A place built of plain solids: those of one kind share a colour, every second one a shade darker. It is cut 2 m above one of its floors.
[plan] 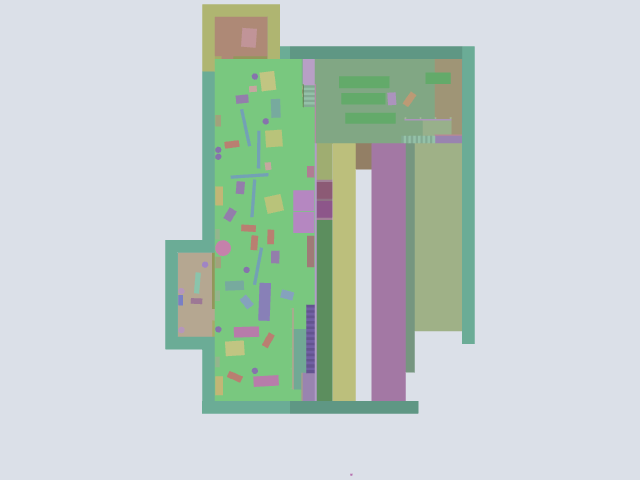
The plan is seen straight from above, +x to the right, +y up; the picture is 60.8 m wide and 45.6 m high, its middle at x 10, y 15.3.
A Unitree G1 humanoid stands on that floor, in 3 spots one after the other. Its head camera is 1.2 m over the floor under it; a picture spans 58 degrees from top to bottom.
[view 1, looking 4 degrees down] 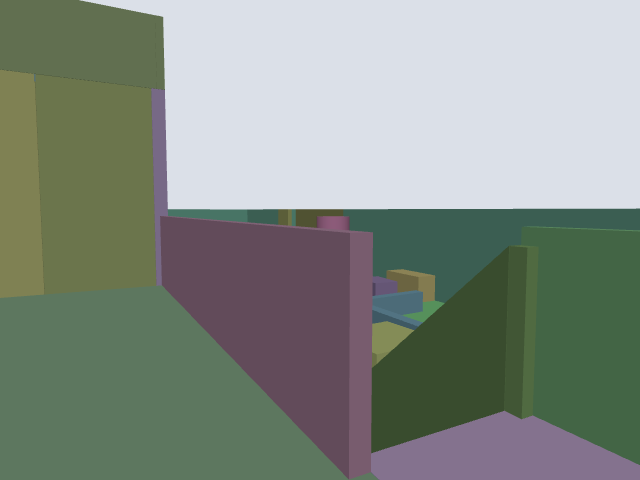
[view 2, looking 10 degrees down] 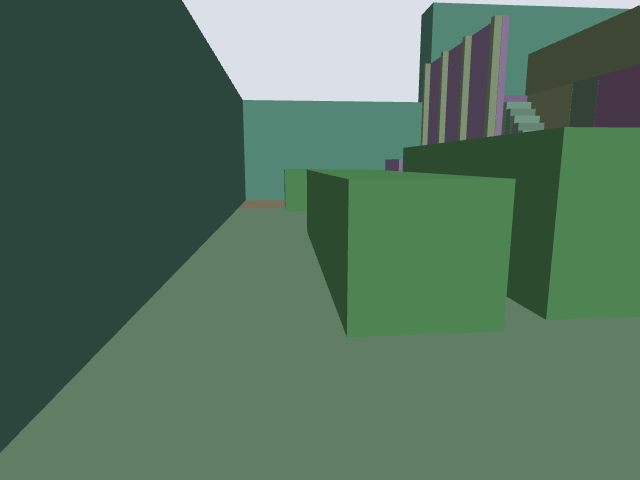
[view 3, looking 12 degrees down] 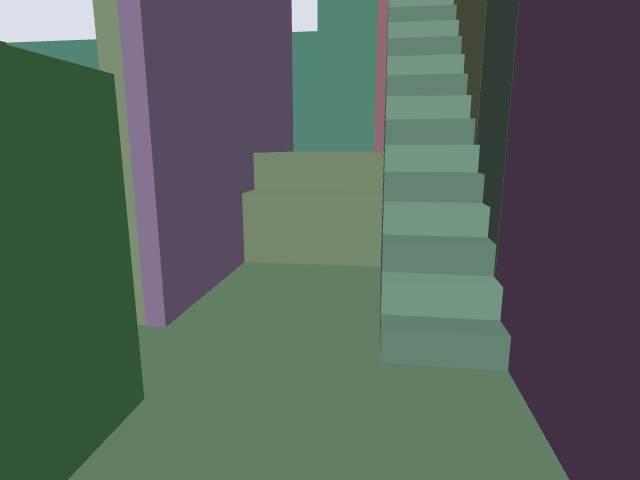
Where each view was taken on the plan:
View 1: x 10.60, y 31.70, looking -118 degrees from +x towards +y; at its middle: rail_chainfloor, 2.09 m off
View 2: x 8.97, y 31.30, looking -5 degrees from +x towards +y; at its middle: boardstack_chain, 5.10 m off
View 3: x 15.42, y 25.22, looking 8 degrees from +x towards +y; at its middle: crib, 4.48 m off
